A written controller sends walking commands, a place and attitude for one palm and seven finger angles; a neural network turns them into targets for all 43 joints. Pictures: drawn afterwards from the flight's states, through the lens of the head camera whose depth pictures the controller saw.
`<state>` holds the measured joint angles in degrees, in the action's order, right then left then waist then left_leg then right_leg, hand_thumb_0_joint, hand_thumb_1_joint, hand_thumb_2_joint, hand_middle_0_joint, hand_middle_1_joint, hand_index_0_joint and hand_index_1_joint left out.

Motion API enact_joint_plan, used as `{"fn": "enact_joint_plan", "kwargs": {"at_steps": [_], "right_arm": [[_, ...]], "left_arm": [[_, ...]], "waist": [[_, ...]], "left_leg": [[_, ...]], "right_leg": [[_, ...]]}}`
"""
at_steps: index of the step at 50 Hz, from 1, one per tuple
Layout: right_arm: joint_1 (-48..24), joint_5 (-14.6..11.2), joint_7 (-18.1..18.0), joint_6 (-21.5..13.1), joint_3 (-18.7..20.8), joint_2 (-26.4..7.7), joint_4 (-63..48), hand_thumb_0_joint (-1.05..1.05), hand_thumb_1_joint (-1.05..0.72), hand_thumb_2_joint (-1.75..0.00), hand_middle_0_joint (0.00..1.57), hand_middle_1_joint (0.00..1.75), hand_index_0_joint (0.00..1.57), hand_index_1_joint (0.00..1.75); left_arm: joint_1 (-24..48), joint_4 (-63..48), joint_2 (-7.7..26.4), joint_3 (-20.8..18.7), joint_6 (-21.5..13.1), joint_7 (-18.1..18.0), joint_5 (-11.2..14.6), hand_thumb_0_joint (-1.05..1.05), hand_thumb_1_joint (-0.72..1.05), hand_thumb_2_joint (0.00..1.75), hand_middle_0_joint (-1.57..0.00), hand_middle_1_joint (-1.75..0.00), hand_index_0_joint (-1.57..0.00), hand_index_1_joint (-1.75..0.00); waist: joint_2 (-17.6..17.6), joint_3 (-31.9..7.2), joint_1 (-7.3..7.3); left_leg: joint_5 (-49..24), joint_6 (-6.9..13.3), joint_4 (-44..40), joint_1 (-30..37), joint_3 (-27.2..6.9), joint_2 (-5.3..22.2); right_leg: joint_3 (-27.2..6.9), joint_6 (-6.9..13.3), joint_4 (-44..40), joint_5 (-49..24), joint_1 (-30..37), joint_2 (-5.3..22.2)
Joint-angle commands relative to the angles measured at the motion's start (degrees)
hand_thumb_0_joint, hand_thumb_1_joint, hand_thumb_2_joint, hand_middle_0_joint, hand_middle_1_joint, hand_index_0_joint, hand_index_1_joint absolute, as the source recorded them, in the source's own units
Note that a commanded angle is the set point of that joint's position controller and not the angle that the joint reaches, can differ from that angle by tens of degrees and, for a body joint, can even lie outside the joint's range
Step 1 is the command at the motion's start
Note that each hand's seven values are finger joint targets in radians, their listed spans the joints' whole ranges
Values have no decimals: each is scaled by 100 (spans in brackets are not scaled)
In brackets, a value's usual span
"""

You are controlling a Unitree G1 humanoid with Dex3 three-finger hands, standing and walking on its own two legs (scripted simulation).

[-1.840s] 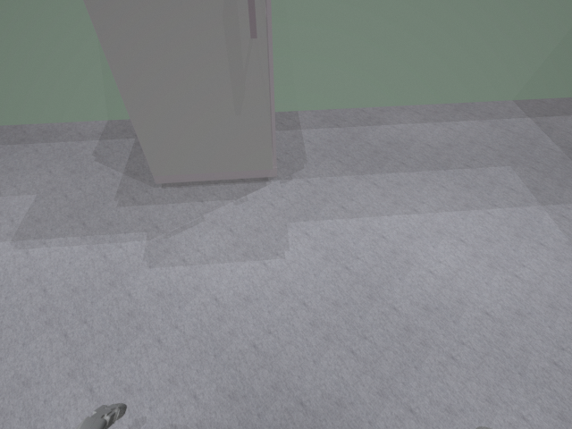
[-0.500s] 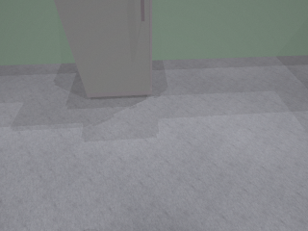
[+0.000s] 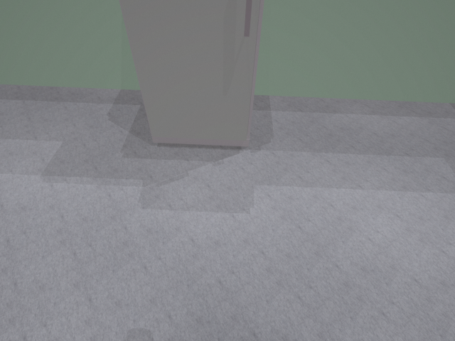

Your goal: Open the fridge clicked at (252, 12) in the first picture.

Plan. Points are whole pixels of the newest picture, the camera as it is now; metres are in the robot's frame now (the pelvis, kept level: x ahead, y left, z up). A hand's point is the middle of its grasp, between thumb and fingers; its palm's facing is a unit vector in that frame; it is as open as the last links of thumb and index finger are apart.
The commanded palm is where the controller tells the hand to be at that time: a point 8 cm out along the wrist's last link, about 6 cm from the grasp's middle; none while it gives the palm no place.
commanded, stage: walk to a spot facing it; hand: right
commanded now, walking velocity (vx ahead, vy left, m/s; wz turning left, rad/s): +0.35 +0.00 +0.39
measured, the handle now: out of the picture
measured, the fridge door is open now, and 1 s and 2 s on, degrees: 0 0 0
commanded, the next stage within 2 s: turn to face it in 1.26 s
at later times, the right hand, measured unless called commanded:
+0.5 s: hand out of the picture +0.14 -0.18 -0.19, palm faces -0.04 +0.99 -0.13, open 7.4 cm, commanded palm none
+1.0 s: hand (301, 202) +0.52 -0.19 -0.17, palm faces -0.34 +0.93 -0.13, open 7.4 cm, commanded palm none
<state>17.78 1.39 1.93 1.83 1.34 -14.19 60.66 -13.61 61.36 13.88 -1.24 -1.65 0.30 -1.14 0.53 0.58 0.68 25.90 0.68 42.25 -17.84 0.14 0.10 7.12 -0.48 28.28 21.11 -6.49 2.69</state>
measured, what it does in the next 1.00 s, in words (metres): walks ahead, turning left: right foot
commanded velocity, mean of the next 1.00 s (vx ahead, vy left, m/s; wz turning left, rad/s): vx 0.35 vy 0.00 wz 0.39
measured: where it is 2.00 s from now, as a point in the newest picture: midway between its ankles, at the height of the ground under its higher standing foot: (216, 248)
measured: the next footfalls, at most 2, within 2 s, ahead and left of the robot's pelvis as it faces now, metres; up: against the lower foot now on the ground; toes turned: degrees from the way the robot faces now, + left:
right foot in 0.52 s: +0.36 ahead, -0.10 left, +0.00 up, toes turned +0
left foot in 1.22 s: +0.55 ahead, +0.12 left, +0.00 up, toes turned +38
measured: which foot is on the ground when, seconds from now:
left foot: down 0.00-0.52, up 0.54-1.00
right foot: down 0.00-0.08, up 0.10-0.50, down 0.52-1.00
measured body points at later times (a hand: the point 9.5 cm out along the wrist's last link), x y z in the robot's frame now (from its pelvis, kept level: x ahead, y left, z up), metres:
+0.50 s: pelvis +0.20 -0.02 -0.01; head +0.22 -0.04 +0.44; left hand +0.28 +0.22 -0.14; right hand +0.14 -0.23 -0.17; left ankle +0.04 +0.11 -0.73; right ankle +0.32 -0.10 -0.73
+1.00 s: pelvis +0.39 -0.05 +0.01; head +0.41 -0.07 +0.46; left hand +0.24 +0.12 -0.13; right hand +0.54 -0.24 -0.16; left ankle +0.43 +0.13 -0.65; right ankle +0.32 -0.10 -0.73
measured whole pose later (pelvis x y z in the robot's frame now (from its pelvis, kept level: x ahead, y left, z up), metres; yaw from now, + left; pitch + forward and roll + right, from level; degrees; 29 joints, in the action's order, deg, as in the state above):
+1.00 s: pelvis +0.39 -0.05 +0.01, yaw +22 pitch -1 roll +2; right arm 10.9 2.1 1.7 2.7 5.3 -10.6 57.6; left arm -26.3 64.2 6.2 -1.7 -5.2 -1.9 -0.9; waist 1.9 2.2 -1.7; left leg 5.6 -0.9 60.6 -37.5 4.2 5.6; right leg 21.8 4.1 19.2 20.1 1.3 1.0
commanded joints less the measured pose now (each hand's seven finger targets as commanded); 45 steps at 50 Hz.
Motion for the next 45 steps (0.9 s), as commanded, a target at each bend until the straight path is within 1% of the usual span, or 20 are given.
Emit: {"fn": "enact_joint_plan", "kwargs": {"at_steps": [1, 2, 3, 4, 5, 8, 11, 13, 18, 21, 22, 24, 25, 26, 27, 28, 30, 33, 39, 45], "right_arm": [[-382, -20, 40, -333, 216, -339, -722, 0, -90, -90, 20, 30, 20, 30], [348, -7, 39, -346, 253, -315, -463, 0, -90, -90, 20, 30, 20, 30], [1232, 28, -18, -404, 341, -720, -183, 0, -90, -90, 20, 30, 20, 30], [1944, 27, -138, -484, 480, -1316, 4, 0, -90, -90, 20, 30, 20, 30], [2047, -70, -229, -491, 448, -1270, 30, 0, -90, -90, 20, 30, 20, 30], [1074, -34, -267, -534, 330, -733, -204, 0, -90, -90, 20, 30, 20, 30], [825, 1, -269, -603, 238, -458, -205, 0, -90, -90, 20, 30, 20, 30], [810, 7, -277, -645, 238, -433, -148, 0, -90, -90, 20, 30, 20, 30], [1117, 8, -314, -673, 221, -352, 68, 0, -90, -90, 20, 30, 20, 30], [1060, 18, -341, -641, 247, -362, 104, 0, -90, -90, 20, 30, 20, 30], [980, 20, -346, -631, 268, -408, 96, 0, -90, -90, 20, 30, 20, 30], [799, -9, -337, -622, 307, -436, 75, 0, -90, -90, 20, 30, 20, 30], [846, -45, -311, -624, 303, -293, 39, 0, -90, -90, 20, 30, 20, 30], [1193, -114, -243, -583, 283, 54, -47, 0, -90, -90, 20, 30, 20, 30], [972, -80, -248, -609, 251, 61, -201, 0, -90, -90, 20, 30, 20, 30], [676, -54, -264, -563, 256, -24, -238, 0, -90, -90, 20, 30, 20, 30], [195, 18, -162, -492, 298, 94, -212, 0, -90, -90, 20, 30, 20, 30], [595, 67, -101, -265, 297, 351, -82, 0, -90, -90, 20, 30, 20, 30], [117, 85, -40, -71, 419, 277, -381, 0, -90, -90, 20, 30, 20, 30], [-708, 70, -4, -34, 410, 255, -684, 0, -90, -90, 20, 30, 20, 30]], "left_arm": [[-103, -257, 1144, -298, -114, -129, -45, 0, 90, 90, -20, -30, -20, -30], [115, -312, 1082, -286, -110, -129, -35, 0, 90, 90, -20, -30, -20, -30], [219, -408, 832, -234, -118, -88, 25, 0, 90, 90, -20, -30, -20, -30], [433, -717, 378, -116, -166, -37, 57, 0, 90, 90, -20, -30, -20, -30], [679, -843, 553, -146, -205, -28, 21, 0, 90, 90, -20, -30, -20, -30], [756, -666, 399, -209, -201, 4, -2, 0, 90, 90, -20, -30, -20, -30], [352, -511, 136, -211, -60, 40, -35, 0, 90, 90, -20, -30, -20, -30], [292, -517, 59, -237, -25, 84, -15, 0, 90, 90, -20, -30, -20, -30], [903, -785, -82, -209, -86, 155, 6, 0, 90, 90, -20, -30, -20, -30], [1110, -884, -122, -181, -165, 161, 27, 0, 90, 90, -20, -30, -20, -30], [985, -861, -81, -204, -189, 148, 32, 0, 90, 90, -20, -30, -20, -30], [-88, -517, 134, -281, -248, 56, -11, 0, 90, 90, -20, -30, -20, -30], [-990, -262, 502, -378, -272, -19, -48, 0, 90, 90, -20, -30, -20, -30], [-1689, -116, 1193, -544, -300, -71, -125, 0, 90, 90, -20, -30, -20, -30], [-1807, -102, 1248, -511, -223, -84, -53, 0, 90, 90, -20, -30, -20, -30], [-1272, -211, 972, -476, -201, -114, -28, 0, 90, 90, -20, -30, -20, -30], [-517, -361, 281, -284, -284, -118, -30, 0, 90, 90, -20, -30, -20, -30], [-387, -270, -69, -193, -389, -149, -2, 0, 90, 90, -20, -30, -20, -30], [-726, -239, -25, -231, -462, -204, 40, 0, 90, 90, -20, -30, -20, -30], [-1443, -12, -36, -178, -459, -263, 42, 0, 90, 90, -20, -30, -20, -30]], "waist": [[-786, 393, -17], [-501, 139, 355], [712, -196, 724], [2353, -180, 884], [1675, -210, 849], [219, 462, 378], [270, 538, 16], [465, 460, -57], [567, 470, 137], [689, 511, 178], [725, 473, 112], [352, 38, -386], [-227, -544, -723], [-1815, -1235, -793], [-1913, -1224, -737], [-1450, -660, -609], [-528, 397, -290], [-689, 422, 116], [-461, 481, 121], [-409, 641, -132]], "left_leg": [[-57, 17, -438, -518, 349, 295], [-800, 61, -1079, 671, 517, 112], [-819, 248, -1781, 1919, -228, 439], [-1059, 820, -2708, 2614, -2956, 1956], [-1487, 1193, -2888, 2692, -3534, 2179], [-1263, 1315, -2856, 1523, -2665, 1879], [-2024, 1044, -2982, 904, -1626, 1459], [-2134, 978, -3033, 921, -1253, 1272], [-2835, 900, -2931, 1460, -973, 1112], [-3151, 791, -2765, 1402, -912, 1144], [-3237, 773, -2621, 1297, -929, 1181], [-3819, 595, -1409, 869, -635, 874], [-3372, 434, -176, 231, -477, 592], [-631, 152, 1800, -997, 257, -223], [625, 189, 2984, -1459, -137, -265], [252, 210, 3479, -1641, -338, 148], [-675, 141, 3429, -1724, -264, 558], [-1270, 40, 3060, -1177, -142, 574], [-2130, -157, 2929, -2292, -111, 663], [-2125, -193, 2341, -2945, 155, 630]], "right_leg": [[-897, 745, -694, -1339, 120, 1595], [-438, 509, 210, -1231, -501, 1274], [116, 212, 1781, -889, -1553, 717], [322, -86, 3469, 1110, -3231, -62], [-368, 8, 4014, 1145, -3534, 70], [-635, -23, 4156, 128, -3435, 536], [-456, -182, 3720, -448, -3056, 540], [-347, -237, 3323, -737, -2974, 532], [-133, -219, 2087, -1086, -3069, 421], [-68, -88, 1198, -1012, -2409, 306], [-76, -32, 987, -946, -2009, 255], [44, 61, 306, -1196, -393, -7], [-411, 199, 164, -1256, 1019, 379], [-2610, 710, -441, -959, 2132, 2074], [-3600, 969, -1329, -396, 1833, 2636], [-3399, 925, -1612, 355, 1106, 2573], [-2238, 680, -1778, 116, -300, 2133], [-826, 258, -1793, -595, -995, 1540], [-78, 157, -1935, -1541, -281, 1502], [200, 74, -1726, -2786, 671, 1595]]}}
